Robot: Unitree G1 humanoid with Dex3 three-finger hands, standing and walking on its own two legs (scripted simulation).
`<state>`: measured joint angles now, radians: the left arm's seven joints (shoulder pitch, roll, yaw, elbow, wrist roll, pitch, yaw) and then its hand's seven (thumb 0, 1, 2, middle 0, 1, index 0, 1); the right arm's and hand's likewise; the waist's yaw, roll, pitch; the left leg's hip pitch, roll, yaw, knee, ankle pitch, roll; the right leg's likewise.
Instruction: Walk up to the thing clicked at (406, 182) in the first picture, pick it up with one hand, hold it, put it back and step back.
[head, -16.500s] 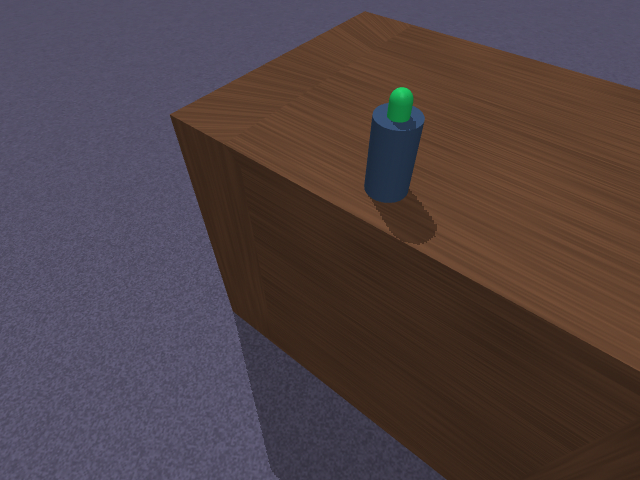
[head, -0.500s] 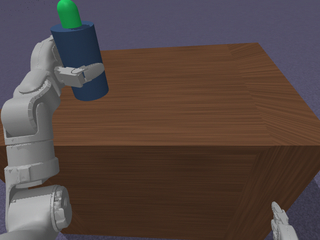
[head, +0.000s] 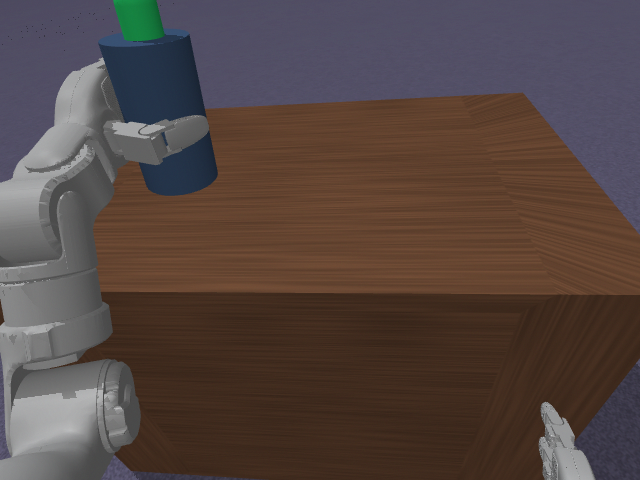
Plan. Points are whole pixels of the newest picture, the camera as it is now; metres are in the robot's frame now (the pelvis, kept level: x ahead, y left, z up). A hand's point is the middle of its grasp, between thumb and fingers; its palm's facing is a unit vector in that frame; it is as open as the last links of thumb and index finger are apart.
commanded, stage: hold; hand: left
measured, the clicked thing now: (160, 93) +0.36 +0.17 +0.35
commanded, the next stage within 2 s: none
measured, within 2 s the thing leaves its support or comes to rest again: neither
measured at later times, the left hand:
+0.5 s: hand (160, 108) +0.33 +0.16 +0.35, palm faces +0.11 -0.99 -0.03, open 10.8 cm
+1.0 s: hand (153, 119) +0.31 +0.16 +0.35, palm faces +0.13 -0.99 -0.01, open 10.8 cm
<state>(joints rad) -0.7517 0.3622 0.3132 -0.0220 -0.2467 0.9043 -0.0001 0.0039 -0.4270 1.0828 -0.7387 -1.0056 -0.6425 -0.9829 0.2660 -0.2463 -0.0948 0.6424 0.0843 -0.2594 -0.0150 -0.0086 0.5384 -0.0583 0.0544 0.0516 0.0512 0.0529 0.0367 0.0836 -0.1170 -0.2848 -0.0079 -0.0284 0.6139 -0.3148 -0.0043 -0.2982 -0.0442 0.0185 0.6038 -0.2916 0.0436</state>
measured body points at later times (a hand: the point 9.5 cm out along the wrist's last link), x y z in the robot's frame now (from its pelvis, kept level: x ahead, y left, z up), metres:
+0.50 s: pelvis -0.01 +0.00 +0.00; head -0.06 -0.04 +0.44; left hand +0.32 +0.21 +0.35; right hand +0.17 -0.25 -0.07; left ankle +0.01 +0.12 -0.73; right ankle +0.02 -0.15 -0.73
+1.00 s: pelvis -0.02 +0.00 +0.00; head -0.09 -0.04 +0.44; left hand +0.30 +0.21 +0.35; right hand +0.16 -0.26 -0.06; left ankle +0.01 +0.12 -0.73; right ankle +0.02 -0.15 -0.73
